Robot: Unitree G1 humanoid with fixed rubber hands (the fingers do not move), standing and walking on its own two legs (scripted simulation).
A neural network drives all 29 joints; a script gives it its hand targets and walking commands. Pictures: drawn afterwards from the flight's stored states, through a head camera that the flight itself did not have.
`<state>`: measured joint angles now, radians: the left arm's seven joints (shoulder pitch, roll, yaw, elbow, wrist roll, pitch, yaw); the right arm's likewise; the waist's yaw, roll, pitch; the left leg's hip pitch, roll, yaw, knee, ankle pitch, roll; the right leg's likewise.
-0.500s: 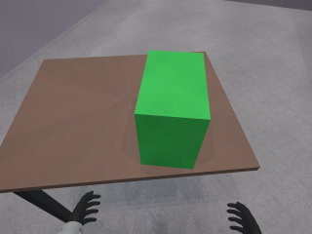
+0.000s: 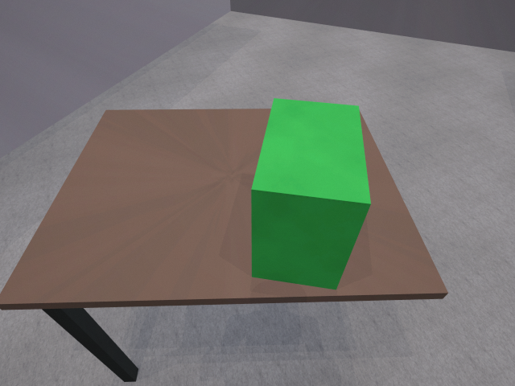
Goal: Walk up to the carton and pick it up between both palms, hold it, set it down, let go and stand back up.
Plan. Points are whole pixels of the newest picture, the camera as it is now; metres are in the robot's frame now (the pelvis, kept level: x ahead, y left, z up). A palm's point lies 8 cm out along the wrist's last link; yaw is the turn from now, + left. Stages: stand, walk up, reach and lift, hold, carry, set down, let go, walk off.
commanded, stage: stand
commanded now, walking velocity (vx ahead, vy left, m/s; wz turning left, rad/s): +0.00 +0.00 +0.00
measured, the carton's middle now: (304, 192) +0.46 -0.06 +0.04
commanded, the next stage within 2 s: none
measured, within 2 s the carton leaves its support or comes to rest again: neither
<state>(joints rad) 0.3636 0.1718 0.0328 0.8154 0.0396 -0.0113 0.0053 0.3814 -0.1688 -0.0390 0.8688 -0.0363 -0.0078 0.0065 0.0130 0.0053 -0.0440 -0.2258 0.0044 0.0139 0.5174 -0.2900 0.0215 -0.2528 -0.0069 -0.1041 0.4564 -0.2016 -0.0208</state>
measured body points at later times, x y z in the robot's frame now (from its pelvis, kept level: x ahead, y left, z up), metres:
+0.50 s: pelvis +0.00 +0.02 +0.00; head -0.02 +0.02 +0.45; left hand -0.05 +0.22 -0.16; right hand -0.02 -0.19 -0.15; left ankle -0.01 +0.10 -0.74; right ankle +0.03 -0.11 -0.74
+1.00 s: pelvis +0.00 +0.01 +0.00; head -0.01 +0.02 +0.45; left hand -0.04 +0.20 -0.16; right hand -0.03 -0.18 -0.16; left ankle -0.01 +0.10 -0.74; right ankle +0.03 -0.11 -0.74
